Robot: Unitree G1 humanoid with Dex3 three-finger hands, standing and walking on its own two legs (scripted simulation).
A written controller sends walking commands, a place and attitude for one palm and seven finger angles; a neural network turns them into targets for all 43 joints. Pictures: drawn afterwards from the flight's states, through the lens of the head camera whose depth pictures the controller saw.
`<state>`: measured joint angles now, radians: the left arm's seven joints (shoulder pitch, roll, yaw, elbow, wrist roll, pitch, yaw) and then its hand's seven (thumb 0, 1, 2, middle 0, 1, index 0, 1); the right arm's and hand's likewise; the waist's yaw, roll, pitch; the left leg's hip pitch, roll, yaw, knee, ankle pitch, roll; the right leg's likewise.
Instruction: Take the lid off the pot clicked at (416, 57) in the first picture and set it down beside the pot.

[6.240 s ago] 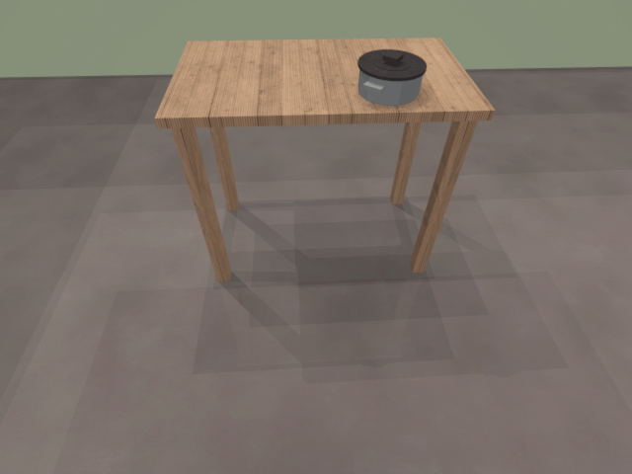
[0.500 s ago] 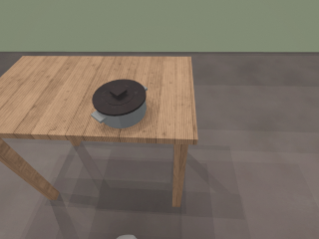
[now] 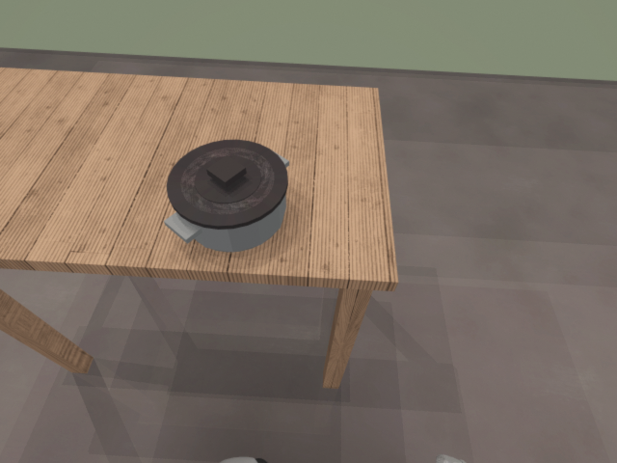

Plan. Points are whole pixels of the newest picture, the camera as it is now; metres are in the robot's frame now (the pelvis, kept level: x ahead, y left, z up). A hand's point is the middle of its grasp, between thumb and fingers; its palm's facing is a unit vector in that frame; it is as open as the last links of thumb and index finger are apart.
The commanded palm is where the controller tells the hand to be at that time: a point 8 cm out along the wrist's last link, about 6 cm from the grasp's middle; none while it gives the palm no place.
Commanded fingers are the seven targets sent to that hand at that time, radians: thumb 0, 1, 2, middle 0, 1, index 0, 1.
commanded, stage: come to a stop and stand still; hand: left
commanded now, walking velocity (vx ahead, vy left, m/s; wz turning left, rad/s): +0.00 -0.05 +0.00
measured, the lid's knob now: (226, 171) +0.49 +0.17 +0.07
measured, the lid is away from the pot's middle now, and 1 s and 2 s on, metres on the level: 0.00 0.00 0.00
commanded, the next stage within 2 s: look again from close up in 0.68 s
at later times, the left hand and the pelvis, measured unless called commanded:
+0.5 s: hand out of the picture +0.00 +0.12 -0.17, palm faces +0.07 -0.98 -0.20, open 7.2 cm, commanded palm none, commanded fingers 0.00 0.90 0.90 -0.20 -0.30 -0.20 -0.30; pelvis -0.04 -0.06 +0.00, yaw +1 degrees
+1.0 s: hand out of the picture -0.06 +0.11 -0.18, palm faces +0.06 -0.98 -0.18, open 7.4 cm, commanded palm none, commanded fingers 0.00 0.90 0.90 -0.20 -0.30 -0.20 -0.30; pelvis -0.05 -0.04 +0.00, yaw +1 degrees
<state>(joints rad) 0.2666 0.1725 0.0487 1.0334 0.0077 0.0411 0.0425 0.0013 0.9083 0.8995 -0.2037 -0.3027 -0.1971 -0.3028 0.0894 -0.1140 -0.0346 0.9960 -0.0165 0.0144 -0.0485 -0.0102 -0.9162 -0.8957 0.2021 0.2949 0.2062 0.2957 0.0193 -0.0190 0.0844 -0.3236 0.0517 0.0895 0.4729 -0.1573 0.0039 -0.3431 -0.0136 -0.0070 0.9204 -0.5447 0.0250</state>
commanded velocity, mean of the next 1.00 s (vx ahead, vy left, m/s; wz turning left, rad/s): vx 0.00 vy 0.00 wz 0.00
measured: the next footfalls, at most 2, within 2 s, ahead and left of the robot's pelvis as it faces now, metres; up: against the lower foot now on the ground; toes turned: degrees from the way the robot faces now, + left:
right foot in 0.12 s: +0.00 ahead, -0.14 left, +0.00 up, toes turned -2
left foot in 0.40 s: -0.02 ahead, +0.07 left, +0.00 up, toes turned +2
